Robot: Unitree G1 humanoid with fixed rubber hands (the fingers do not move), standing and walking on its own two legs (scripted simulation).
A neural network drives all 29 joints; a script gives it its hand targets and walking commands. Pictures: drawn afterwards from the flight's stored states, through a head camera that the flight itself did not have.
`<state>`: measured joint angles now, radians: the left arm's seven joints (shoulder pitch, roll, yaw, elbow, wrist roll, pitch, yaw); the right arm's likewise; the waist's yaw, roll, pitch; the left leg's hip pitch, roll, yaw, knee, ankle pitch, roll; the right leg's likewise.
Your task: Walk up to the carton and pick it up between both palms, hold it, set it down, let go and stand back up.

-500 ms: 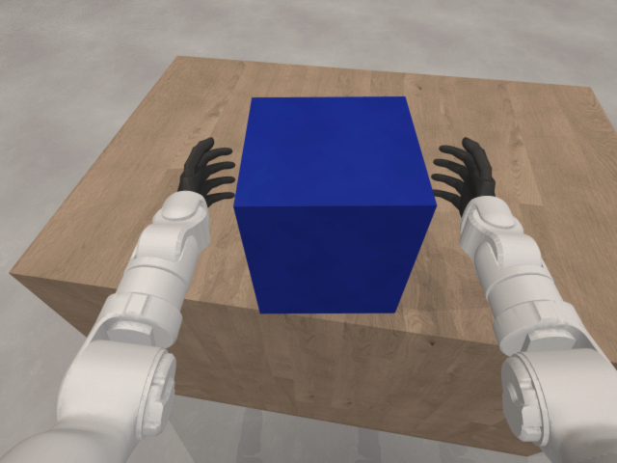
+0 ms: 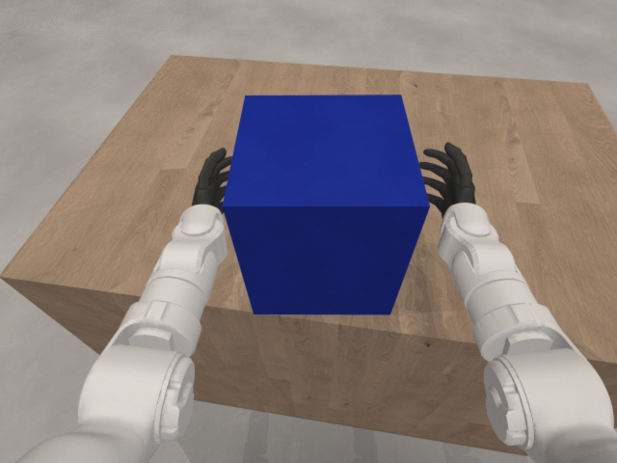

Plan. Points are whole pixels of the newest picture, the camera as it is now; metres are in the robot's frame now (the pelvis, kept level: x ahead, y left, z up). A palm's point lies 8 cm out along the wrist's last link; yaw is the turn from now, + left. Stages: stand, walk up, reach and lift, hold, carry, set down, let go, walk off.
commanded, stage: reach and lift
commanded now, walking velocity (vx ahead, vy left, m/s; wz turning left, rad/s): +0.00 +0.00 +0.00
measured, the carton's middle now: (322, 212) +0.45 -0.02 +0.06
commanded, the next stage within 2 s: none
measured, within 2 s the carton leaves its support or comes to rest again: leaves its support in 1.86 s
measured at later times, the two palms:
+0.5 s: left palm (210, 206) +0.44 +0.13 +0.10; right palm (437, 207) +0.42 -0.17 +0.09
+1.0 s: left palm (209, 216) +0.42 +0.13 +0.09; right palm (440, 225) +0.39 -0.17 +0.09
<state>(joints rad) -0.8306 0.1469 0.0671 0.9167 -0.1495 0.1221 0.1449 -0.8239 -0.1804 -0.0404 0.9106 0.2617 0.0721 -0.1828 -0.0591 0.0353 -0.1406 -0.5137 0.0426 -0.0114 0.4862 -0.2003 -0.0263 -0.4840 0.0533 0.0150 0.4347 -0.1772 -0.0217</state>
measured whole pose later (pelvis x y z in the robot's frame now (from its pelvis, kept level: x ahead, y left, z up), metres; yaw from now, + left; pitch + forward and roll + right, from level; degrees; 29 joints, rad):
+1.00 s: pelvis +0.01 +0.02 +0.01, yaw +1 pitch +4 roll +0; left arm -0.76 -0.07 0.48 0.93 0.31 -0.04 0.04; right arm -0.68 0.09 -0.54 0.84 -0.32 -0.10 -0.04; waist -0.08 0.01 -0.04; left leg -0.23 0.01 0.00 0.33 -0.16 0.00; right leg -0.21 0.01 0.01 0.29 -0.15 0.00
